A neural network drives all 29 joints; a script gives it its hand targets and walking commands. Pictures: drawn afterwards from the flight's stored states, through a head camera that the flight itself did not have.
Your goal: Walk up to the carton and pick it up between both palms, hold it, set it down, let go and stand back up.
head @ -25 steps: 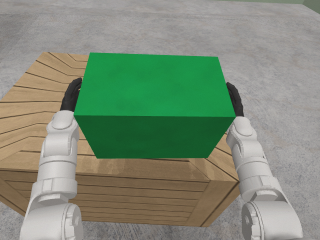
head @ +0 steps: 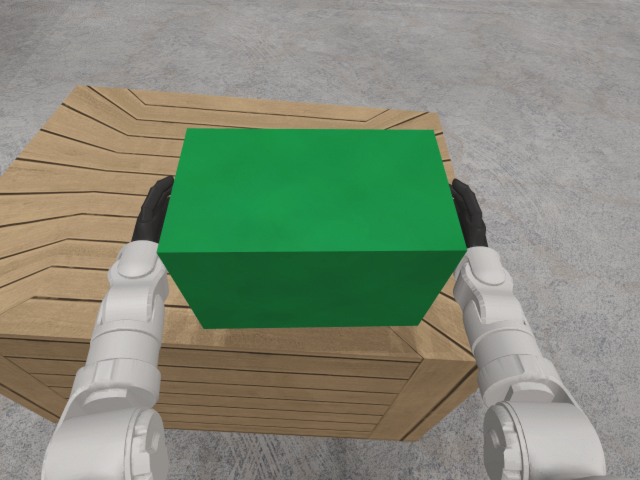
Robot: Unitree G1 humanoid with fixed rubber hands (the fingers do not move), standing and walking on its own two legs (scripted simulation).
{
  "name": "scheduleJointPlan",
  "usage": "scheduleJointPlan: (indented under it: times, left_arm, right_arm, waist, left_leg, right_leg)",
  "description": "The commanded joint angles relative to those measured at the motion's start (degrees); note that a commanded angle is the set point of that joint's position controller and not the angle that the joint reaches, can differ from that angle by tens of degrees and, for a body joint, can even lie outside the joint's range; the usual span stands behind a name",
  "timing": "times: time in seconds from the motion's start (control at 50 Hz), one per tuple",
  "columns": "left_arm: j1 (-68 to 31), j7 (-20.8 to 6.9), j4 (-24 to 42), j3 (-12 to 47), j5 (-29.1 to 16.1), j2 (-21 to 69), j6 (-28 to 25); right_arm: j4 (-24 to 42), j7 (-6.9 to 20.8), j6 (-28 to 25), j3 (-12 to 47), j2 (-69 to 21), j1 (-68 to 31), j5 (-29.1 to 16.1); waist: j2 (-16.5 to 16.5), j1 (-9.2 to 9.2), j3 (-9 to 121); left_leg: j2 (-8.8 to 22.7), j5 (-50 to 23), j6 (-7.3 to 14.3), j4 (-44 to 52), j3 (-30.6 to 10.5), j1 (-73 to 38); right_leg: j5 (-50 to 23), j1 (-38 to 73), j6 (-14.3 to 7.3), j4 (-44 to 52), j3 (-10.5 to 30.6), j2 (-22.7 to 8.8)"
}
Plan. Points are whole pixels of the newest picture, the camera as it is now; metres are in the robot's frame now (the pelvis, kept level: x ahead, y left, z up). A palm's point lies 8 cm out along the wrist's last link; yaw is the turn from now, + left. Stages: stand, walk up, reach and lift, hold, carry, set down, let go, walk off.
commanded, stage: set down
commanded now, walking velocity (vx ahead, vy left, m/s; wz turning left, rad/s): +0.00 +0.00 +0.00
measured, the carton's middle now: (312, 235) +0.41 +0.01 +0.06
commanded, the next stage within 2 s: none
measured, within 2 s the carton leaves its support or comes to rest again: rests again in 1.02 s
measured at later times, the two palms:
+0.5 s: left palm (171, 250) +0.40 +0.21 +0.03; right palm (454, 250) +0.40 -0.20 +0.04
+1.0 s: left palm (186, 269) +0.41 +0.20 -0.03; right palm (443, 271) +0.41 -0.20 -0.03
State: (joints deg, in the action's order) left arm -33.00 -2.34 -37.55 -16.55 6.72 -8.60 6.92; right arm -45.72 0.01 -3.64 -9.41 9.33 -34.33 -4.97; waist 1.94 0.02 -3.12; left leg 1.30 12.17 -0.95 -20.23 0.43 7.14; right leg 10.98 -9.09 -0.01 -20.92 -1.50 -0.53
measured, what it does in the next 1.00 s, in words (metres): stands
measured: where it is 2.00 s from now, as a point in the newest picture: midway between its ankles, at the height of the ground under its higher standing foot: outside the picture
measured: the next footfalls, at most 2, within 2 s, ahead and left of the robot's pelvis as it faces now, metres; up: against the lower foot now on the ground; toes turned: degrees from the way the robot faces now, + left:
none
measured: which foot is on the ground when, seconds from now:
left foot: down 0.00-1.00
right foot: down 0.00-1.00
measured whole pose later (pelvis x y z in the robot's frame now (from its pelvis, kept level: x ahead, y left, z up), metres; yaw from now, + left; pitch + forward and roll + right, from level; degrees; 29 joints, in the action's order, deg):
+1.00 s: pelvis +0.03 +0.00 -0.01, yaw +0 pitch +22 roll +0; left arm -33.0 1.2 -57.8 -14.7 0.0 -7.7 -27.0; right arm -58.8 0.4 -27.2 -10.2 9.7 -34.3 -4.9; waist -0.4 0.0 5.7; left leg 1.9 12.1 -1.2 -22.3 0.4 32.3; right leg 9.6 -33.4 0.0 -20.9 -1.5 0.0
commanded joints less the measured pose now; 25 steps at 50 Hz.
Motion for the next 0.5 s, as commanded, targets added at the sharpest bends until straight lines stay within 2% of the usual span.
scheduleJointPlan:
  times: [0.0,0.02,0.04,0.06,0.08,0.1,0.12,0.18,0.2,0.22,0.24,0.28,0.32,0.34,0.36,0.38,0.4,0.44,0.46,0.48]
  left_arm:
    - [-32.57,-2.85,12.5,17.17,-2.59,28.61,-7.76]
    - [-32.31,-2.44,11.77,17.42,-2.59,28.93,-8.51]
    - [-30.13,-2.39,9.73,16.58,-1.96,27.42,-8.6]
    - [-29.91,-2.76,7.9,15.62,-1.27,26.43,-8.51]
    - [-29.33,-3.0,6.3,13.32,-0.11,26.47,-8.37]
    - [-27.41,-3.33,5.1,12.6,0.68,25.79,-7.88]
    - [-28.01,-3.08,6.17,14.66,-0.41,27.18,-8.33]
    - [-30.9,-2.05,8.24,18.03,-2.65,28.83,-10.83]
    - [-31.66,-1.59,8.76,19.24,-3.19,29.59,-11.8]
    - [-30.06,-1.35,5.57,17.1,-2.16,28.65,-12.19]
    - [-30.65,-1.49,5.49,16.78,-1.87,27.91,-12.96]
    - [-27.99,-1.81,1.62,14.88,0.15,27.33,-13.01]
    - [-28.3,-2.1,-0.21,14.35,-0.23,26.92,-14.04]
    - [-29.79,-1.65,2.98,16.79,-1.52,28.45,-15.23]
    - [-30.23,-1.3,2.69,17.01,-1.73,28.4,-16.61]
    - [-32.33,-0.79,3.88,18.49,-3.01,29.6,-18.06]
    - [-32.52,-0.55,3.42,19.23,-3.96,29.56,-19.34]
    - [-30.5,-0.5,1.23,19.56,-3.32,30.02,-21.12]
    - [-31.46,-0.38,-0.64,19.44,-3.07,28.94,-21.76]
    - [-28.42,-0.67,-3.94,17.65,-1.7,28.53,-22.35]
  right_arm:
    - [13.22,9.84,-6.75,15.03,-24.97,-30.75,4.27]
    - [12.08,10.01,-7.14,14.67,-24.5,-30.39,4.43]
    - [11.28,9.98,-7.12,14.22,-23.57,-28.89,4.72]
    - [8.37,9.77,-6.62,13.16,-23.35,-27.59,4.93]
    - [7.06,9.96,-6.54,12.18,-22.82,-26.53,5.63]
    - [7.02,9.91,-6.55,11.36,-22.37,-26.15,6.19]
    - [7.29,9.77,-7.36,11.14,-21.82,-26.75,5.83]
    - [9.43,9.84,-9.77,12.24,-22.75,-29.85,5.41]
    - [9.86,9.95,-10.45,12.15,-22.94,-29.79,5.0]
    - [8.1,9.96,-10.27,12.48,-23.04,-29.35,5.44]
    - [6.75,9.96,-10.67,12.38,-23.29,-28.37,5.9]
    - [3.36,10.31,-10.61,10.86,-22.31,-26.53,6.46]
    - [4.49,9.93,-11.48,11.2,-22.58,-27.66,7.07]
    - [4.99,9.98,-12.71,11.69,-22.89,-28.46,6.49]
    - [5.18,9.88,-13.38,12.61,-23.53,-28.66,6.32]
    - [5.51,9.91,-14.15,12.59,-23.78,-29.1,6.02]
    - [6.73,9.93,-15.15,13.3,-24.28,-30.59,6.1]
    - [4.87,9.72,-16.34,13.68,-24.88,-28.43,6.88]
    - [1.27,10.31,-16.49,11.5,-22.9,-27.99,7.59]
    - [1.06,10.13,-16.66,12.36,-23.36,-27.32,7.84]
  waist:
    - [-3.3,-4.91,35.79]
    - [-4.58,-4.57,36.4]
    - [-3.07,-4.56,35.15]
    - [-3.79,-4.11,32.54]
    - [-3.64,-4.83,31.32]
    - [-3.1,-4.68,29.36]
    - [-4.61,-4.13,32.46]
    - [-4.7,-4.05,37.85]
    - [-5.79,-3.69,39.87]
    - [-4.8,-5.1,39.27]
    - [-3.73,-4.35,37.94]
    - [-4.86,-4.95,35.66]
    - [-3.49,-5.82,37.83]
    - [-4.75,-4.43,40.98]
    - [-4.73,-5.43,43.57]
    - [-4.86,-4.37,45.05]
    - [-5.1,-4.95,47.89]
    - [-5.93,-5.0,49.59]
    - [-6.33,-3.74,47.8]
    - [-5.18,-4.8,47.07]
  left_leg:
    - [-2.4,-27.31,-1.86,0.84,2.95,-4.72]
    - [-2.35,-28.97,-2.2,0.34,2.71,-4.91]
    - [-2.15,-29.32,-2.01,0.05,2.85,-4.79]
    - [-2.16,-28.42,-2.07,0.39,3.1,-4.88]
    - [-1.92,-26.93,-2.11,0.85,3.48,-5.45]
    - [-1.96,-25.63,-1.56,1.49,3.25,-5.27]
    - [-1.61,-27.68,-2.11,0.7,2.74,-6.09]
    - [-1.25,-33.18,-2.71,-1.49,2.33,-8.06]
    - [-1.34,-34.89,-3.43,-2.28,2.37,-7.96]
    - [-1.26,-33.56,-2.71,-2.07,2.7,-6.41]
    - [-1.36,-32.98,-2.59,-1.88,2.64,-5.9]
    - [-0.99,-31.72,-2.5,-1.41,3.02,-6.21]
    - [-0.97,-32.29,-2.07,-1.79,3.3,-5.11]
    - [-1.01,-34.46,-2.7,-2.66,2.69,-5.95]
    - [-0.78,-35.95,-2.85,-3.18,2.68,-5.31]
    - [-0.72,-37.7,-3.12,-3.79,2.12,-6.13]
    - [-0.89,-39.44,-3.27,-4.62,2.18,-5.39]
    - [-0.86,-41.38,-3.64,-5.4,2.44,-5.35]
    - [-0.12,-40.04,-3.85,-5.14,2.07,-5.91]
    - [-0.43,-40.62,-3.35,-5.37,2.04,-6.14]
  right_leg:
    - [-20.77,8.73,-0.12,3.17,-2.02,2.77]
    - [-21.66,8.48,-0.48,2.99,-1.81,2.74]
    - [-22.54,7.87,-0.2,3.29,-1.73,2.59]
    - [-21.73,7.64,-0.25,3.57,-1.66,2.31]
    - [-19.64,7.22,-0.36,3.76,-1.9,2.61]
    - [-19.01,7.13,-0.27,4.51,-1.99,2.34]
    - [-19.16,5.79,-0.37,3.99,-2.55,2.75]
    - [-20.41,2.42,-1.0,4.02,-2.76,2.87]
    - [-21.71,1.67,-0.94,3.19,-3.05,3.11]
    - [-21.87,2.65,-0.89,3.32,-2.14,2.74]
    - [-22.47,3.1,-0.53,3.24,-2.29,2.72]
    - [-20.58,1.82,-0.72,3.76,-2.22,2.45]
    - [-22.64,1.98,-0.52,2.97,-2.09,2.39]
    - [-24.34,1.58,-0.62,2.19,-2.73,2.68]
    - [-24.69,1.1,-0.82,1.93,-2.52,3.06]
    - [-25.35,0.43,-0.75,1.83,-2.64,3.11]
    - [-27.45,0.22,-0.78,1.44,-2.41,3.08]
    - [-28.36,-0.27,-0.87,1.09,-2.55,2.98]
    - [-26.43,-2.26,-1.07,1.6,-2.75,2.87]
    - [-26.8,-2.66,-1.17,2.09,-2.29,2.82]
